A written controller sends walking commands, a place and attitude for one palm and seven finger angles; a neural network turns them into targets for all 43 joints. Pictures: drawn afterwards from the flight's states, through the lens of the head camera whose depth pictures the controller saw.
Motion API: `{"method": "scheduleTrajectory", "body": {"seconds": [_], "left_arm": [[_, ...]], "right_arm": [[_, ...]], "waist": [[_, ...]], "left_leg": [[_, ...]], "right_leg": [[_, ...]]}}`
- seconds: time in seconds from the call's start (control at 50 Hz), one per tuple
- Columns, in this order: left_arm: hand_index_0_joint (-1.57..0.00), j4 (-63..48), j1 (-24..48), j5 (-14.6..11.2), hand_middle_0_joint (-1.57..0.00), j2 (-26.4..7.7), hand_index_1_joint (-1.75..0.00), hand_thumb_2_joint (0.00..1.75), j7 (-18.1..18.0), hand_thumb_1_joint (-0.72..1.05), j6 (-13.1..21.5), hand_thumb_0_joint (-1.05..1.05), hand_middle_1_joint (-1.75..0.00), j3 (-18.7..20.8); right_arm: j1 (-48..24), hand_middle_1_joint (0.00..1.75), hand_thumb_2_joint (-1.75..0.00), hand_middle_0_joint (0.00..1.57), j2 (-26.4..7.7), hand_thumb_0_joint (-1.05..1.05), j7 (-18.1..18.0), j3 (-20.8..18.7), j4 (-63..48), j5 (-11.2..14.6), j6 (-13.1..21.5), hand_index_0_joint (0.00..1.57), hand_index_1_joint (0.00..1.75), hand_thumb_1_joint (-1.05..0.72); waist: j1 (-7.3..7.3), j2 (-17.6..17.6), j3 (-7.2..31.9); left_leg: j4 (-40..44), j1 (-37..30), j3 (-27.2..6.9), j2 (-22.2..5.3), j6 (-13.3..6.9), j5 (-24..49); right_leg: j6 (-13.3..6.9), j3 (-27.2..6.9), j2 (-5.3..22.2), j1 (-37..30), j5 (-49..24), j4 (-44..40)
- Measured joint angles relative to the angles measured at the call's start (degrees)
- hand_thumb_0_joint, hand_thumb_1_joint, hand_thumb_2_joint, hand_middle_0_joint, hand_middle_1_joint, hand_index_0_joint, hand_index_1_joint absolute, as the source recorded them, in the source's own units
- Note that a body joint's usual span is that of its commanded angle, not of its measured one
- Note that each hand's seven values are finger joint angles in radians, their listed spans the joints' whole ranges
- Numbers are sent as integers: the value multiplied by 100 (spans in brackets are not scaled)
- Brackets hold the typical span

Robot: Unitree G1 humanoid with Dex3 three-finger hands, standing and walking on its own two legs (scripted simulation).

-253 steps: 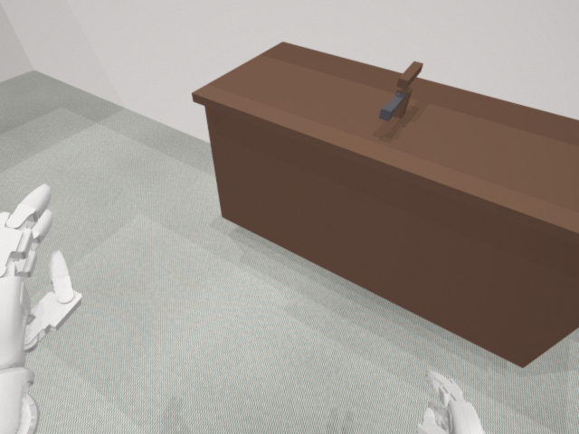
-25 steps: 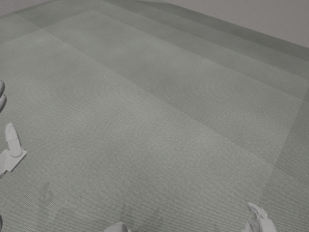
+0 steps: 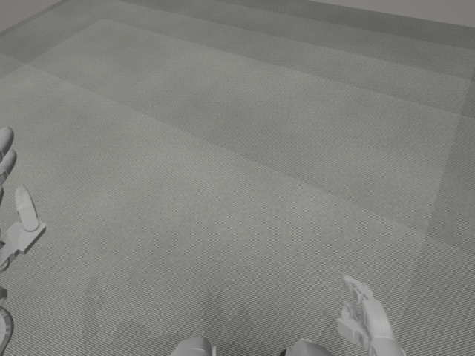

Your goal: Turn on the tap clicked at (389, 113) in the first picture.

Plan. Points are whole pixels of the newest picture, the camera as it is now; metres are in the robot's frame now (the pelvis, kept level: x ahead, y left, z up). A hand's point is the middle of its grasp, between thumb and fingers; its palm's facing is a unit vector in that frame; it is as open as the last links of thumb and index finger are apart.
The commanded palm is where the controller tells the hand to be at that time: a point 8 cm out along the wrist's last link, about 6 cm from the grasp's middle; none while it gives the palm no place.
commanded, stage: walk to a spot facing it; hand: left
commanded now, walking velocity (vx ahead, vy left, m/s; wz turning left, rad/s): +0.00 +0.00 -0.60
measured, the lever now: out of the picture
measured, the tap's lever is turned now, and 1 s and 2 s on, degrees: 0 0 0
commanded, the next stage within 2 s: turn to face it in 0.76 s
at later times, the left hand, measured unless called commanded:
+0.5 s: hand (87, 222) +0.23 +0.19 +0.18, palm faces +0.21 -0.90 -0.39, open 7.4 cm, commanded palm +0.19 +0.24 +0.20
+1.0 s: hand (239, 269) +0.19 +0.01 +0.19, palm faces -0.27 -0.79 -0.56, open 7.4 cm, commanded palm +0.17 +0.11 +0.20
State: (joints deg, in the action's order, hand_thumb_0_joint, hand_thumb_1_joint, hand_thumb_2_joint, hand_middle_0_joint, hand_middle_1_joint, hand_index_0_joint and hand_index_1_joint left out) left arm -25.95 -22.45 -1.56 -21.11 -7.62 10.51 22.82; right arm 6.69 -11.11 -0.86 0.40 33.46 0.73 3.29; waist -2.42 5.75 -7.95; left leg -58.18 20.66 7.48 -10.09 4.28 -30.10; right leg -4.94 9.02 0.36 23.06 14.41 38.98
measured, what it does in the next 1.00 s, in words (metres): walks backwards, turning right: left foot, then right foot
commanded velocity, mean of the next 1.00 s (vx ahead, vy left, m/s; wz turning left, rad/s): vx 0.00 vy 0.00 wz -0.59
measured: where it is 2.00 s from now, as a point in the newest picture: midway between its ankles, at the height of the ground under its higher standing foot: outside the picture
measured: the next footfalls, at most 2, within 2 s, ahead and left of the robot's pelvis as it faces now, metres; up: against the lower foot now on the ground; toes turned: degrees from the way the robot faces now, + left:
left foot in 0.50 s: +0.03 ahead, +0.14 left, +0.00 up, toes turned -11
right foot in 0.84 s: -0.12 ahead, -0.14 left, +0.00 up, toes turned -37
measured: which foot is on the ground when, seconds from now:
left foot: up 0.00-0.48, down 0.50-0.84, up 0.86-1.00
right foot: down 0.00-0.50, up 0.52-0.82, down 0.84-1.00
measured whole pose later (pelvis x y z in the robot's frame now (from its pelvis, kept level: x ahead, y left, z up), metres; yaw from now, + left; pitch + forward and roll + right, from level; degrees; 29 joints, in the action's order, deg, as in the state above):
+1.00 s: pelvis -0.13 -0.02 +0.02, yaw -35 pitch +1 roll +1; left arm -37.1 -31.0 -3.1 -24.4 -7.1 11.9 22.8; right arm 7.5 -14.5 -0.1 -1.7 32.4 1.5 -1.0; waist 2.7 1.4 -10.9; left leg -66.6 30.2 2.8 -7.1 5.5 -28.6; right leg -2.5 2.2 0.0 19.1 15.3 33.8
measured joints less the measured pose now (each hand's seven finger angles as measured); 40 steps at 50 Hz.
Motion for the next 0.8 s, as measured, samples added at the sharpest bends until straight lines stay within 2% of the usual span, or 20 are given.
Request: {"method": "scheduleTrajectory", "body": {"seconds": [0.06,0.1,0.14,0.24,0.3,0.36,0.46,0.5,0.52,0.56,0.6,0.64,0.68,0.72,0.8], "left_arm": [[-21,-67,-46,-67,-20,230,-30,90,-36,89,-157,2,-31,-175],[-21,-340,-229,-99,-21,211,-30,90,-52,88,-164,2,-31,-253],[-21,-693,-426,-134,-21,79,-30,90,-53,88,-96,2,-31,-260],[-22,-1231,-776,-215,-21,-444,-30,90,-89,88,226,2,-31,184],[-22,-1045,-830,-233,-21,-572,-30,90,-113,88,316,2,-31,422],[-22,-621,-760,-231,-21,-484,-30,90,-115,88,235,1,-31,404],[-21,-155,-565,-173,-21,-28,-30,90,-101,88,-83,1,-31,-17],[-21,-185,-452,-141,-21,117,-30,90,-70,89,-155,1,-31,-209],[-21,-198,-368,-122,-20,169,-30,90,-45,89,-161,2,-31,-280],[-21,-271,-243,-5,-21,185,-30,90,-10,89,-169,2,-31,-352],[-21,-368,-194,78,-21,96,-30,90,16,88,-119,2,-31,-308],[-21,-450,-175,74,-21,77,-30,90,-4,88,-66,2,-31,-269],[-21,-506,-138,65,-21,115,-30,90,-50,88,-25,2,-31,-240],[-21,-492,-89,51,-20,95,-30,90,-86,88,36,2,-31,-184],[-21,-257,81,30,-20,-113,-30,90,-81,89,32,2,-31,-61]], "right_arm": [[-193,30,-90,20,-239,1,-18,-115,64,10,-169,20,30,-91],[-221,30,-90,20,-344,1,-28,-171,26,0,-236,20,30,-91],[-183,30,-90,20,-417,1,-34,-241,-22,-22,-261,20,30,-91],[4,30,-90,20,-505,1,-31,-409,-60,-60,-336,20,30,-91],[142,30,-90,20,-523,1,-26,-430,-71,-29,-419,20,30,-91],[294,30,-90,20,-497,1,-18,-370,-95,23,-530,20,30,-91],[493,30,-90,20,-359,1,17,-178,-174,43,-693,20,30,-91],[524,30,-90,20,-274,1,20,-101,-216,-1,-709,20,30,-91],[508,30,-90,20,-205,1,14,-62,-223,-41,-704,20,30,-91],[505,30,-90,20,-47,1,-11,0,-250,-93,-614,20,30,-91],[533,30,-90,20,143,1,0,29,-251,-91,-517,20,30,-91],[574,30,-90,20,253,1,66,55,-247,-49,-439,20,30,-91],[586,30,-90,20,301,1,121,94,-224,-5,-362,20,30,-91],[577,30,-90,20,346,1,156,143,-211,14,-280,20,30,-91],[542,30,-90,21,400,1,200,196,-276,18,-143,21,30,-91]], "waist": [[116,-217,-154],[234,-369,-177],[314,-504,-142],[362,-679,159],[347,-651,420],[306,-613,663],[152,-675,864],[108,-752,836],[68,-825,751],[-21,-878,583],[-53,-833,502],[-79,-656,482],[-130,-436,464],[-124,-276,426],[-41,-186,257]], "left_leg": [[-1306,588,-383,400,80,122],[-1645,854,-519,517,103,381],[-1625,999,-617,578,115,579],[-486,833,-707,633,140,691],[312,543,-667,692,118,576],[904,240,-594,788,55,445],[2070,-391,-443,921,-134,270],[2721,-669,-352,916,-266,567],[2825,-698,-276,911,-319,1043],[2757,-733,-106,797,-371,1465],[2682,-796,-8,634,-320,1369],[2664,-838,71,411,-258,1307],[2697,-868,201,162,-188,1326],[2720,-850,332,-60,-120,1368],[2537,-669,581,-432,84,1378]], "right_leg": [[-90,-209,-74,-5,-82,-120],[-130,-298,-146,-30,-202,-290],[-165,-383,-225,-43,-323,-466],[-211,-670,-428,-17,-620,-847],[-194,-864,-520,5,-773,-1013],[-150,-1047,-578,20,-923,-1162],[-45,-1323,-667,86,-1219,-1376],[47,-1386,-710,208,-1219,-1277],[166,-1444,-729,311,-820,-1016],[453,-1256,-702,691,149,357],[611,-1011,-562,975,555,1855],[719,-810,-335,964,746,2557],[809,-654,-85,723,840,2351],[871,-566,97,376,930,1683],[887,-403,209,-335,791,221]]}}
